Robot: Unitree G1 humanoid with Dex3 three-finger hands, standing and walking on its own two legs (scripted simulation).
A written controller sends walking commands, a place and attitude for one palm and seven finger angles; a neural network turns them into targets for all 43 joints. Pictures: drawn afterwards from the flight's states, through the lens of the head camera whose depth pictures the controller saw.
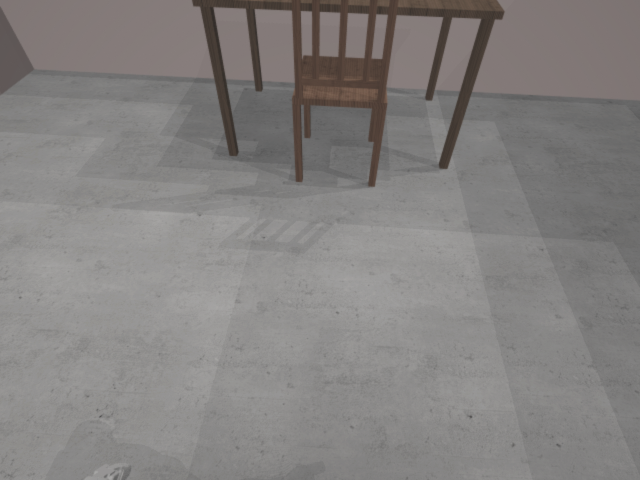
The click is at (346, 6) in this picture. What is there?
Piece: chair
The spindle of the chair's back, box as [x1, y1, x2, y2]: [337, 0, 348, 79]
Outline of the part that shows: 348,0 341,0 337,79 343,79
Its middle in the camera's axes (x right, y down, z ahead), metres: +0.08 -0.73 +1.43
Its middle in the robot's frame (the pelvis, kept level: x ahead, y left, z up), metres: +1.56 +0.00 -0.09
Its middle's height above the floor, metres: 0.68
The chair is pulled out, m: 0.00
